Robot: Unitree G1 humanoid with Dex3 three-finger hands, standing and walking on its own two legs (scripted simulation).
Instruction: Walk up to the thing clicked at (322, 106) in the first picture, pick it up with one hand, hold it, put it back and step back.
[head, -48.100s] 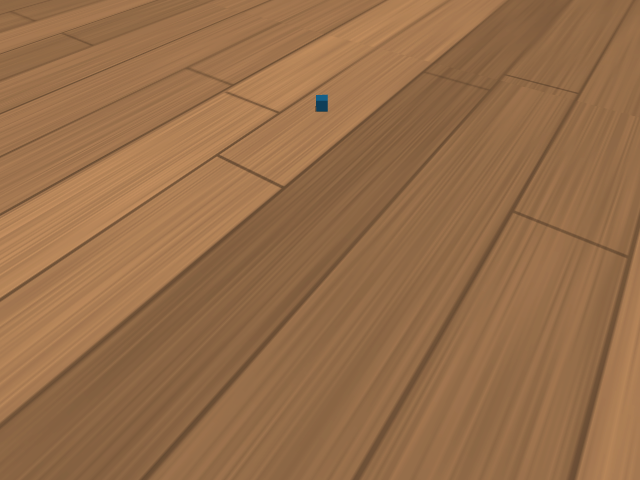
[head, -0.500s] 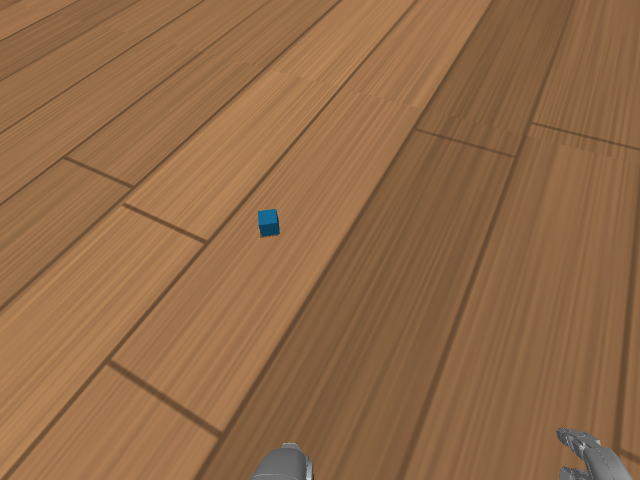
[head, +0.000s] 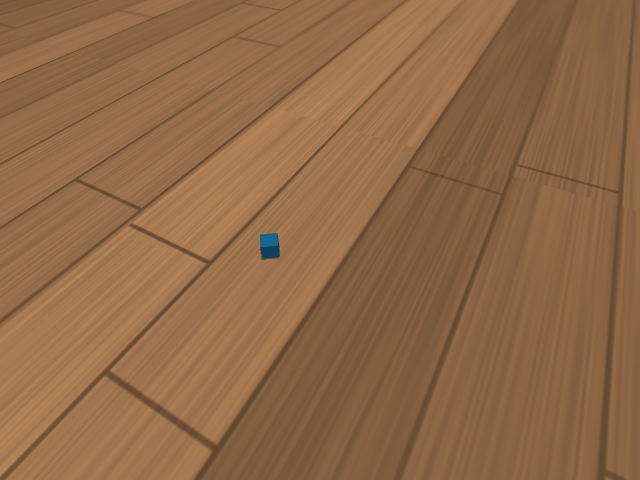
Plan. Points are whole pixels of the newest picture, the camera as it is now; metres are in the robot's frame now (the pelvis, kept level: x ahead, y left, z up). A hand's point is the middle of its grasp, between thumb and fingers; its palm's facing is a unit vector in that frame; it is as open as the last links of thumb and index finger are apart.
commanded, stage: step back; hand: left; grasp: from above
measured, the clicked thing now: (269, 245) +1.12 +0.27 -0.73
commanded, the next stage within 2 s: stand in 0.64 s
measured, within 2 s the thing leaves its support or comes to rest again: neither
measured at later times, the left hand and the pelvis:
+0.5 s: hand out of the picture +0.13 +0.28 -0.15, palm faces +0.02 -0.94 -0.35, open 7.4 cm; pelvis +0.05 +0.02 +0.01, yaw +0 degrees
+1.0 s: hand out of the picture +0.13 +0.27 -0.14, palm faces -0.02 -0.95 -0.33, open 7.4 cm; pelvis +0.04 +0.02 +0.02, yaw +0 degrees
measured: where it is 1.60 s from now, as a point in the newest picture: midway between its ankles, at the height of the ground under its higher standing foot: outside the picture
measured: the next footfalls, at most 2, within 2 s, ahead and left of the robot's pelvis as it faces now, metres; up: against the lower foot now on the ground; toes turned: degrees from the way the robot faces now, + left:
left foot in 0.26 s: +0.10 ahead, +0.14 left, +0.00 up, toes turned +1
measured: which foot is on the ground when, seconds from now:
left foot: down 0.00-0.02, up 0.04-0.24, down 0.26-1.00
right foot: down 0.00-1.00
